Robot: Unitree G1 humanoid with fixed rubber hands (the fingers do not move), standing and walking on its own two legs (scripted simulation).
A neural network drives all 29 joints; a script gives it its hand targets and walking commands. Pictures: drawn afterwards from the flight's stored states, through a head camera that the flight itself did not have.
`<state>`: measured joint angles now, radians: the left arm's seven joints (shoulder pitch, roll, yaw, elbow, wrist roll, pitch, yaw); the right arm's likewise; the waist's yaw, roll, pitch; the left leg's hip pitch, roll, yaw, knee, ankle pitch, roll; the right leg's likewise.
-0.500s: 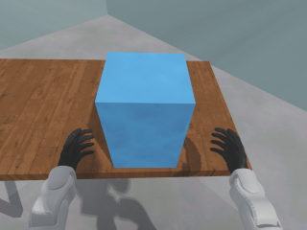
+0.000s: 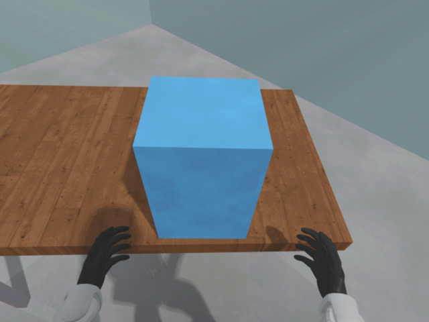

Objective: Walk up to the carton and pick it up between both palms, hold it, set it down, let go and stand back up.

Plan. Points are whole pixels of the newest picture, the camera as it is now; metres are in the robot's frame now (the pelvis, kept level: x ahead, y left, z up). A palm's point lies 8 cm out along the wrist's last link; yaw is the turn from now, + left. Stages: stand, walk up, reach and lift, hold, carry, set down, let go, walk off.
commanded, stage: set down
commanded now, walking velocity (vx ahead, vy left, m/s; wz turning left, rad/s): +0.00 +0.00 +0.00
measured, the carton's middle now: (203, 166) +0.41 +0.07 +0.06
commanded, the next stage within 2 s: let go in 0.96 s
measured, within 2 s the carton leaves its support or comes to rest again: neither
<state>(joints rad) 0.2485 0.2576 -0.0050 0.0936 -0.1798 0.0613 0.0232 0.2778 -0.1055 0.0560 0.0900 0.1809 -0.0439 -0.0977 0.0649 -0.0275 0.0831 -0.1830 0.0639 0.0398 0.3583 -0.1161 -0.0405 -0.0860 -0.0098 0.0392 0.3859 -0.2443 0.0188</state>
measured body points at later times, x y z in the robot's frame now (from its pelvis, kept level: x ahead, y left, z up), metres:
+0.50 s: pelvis +0.01 +0.01 +0.00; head +0.02 +0.02 +0.45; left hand +0.20 +0.23 -0.04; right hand +0.21 -0.19 -0.04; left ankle +0.05 +0.15 -0.74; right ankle -0.02 -0.13 -0.74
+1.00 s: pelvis +0.03 -0.01 +0.00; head +0.03 -0.01 +0.45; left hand +0.19 +0.22 -0.08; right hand +0.20 -0.22 -0.07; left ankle +0.05 +0.15 -0.74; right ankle -0.02 -0.13 -0.74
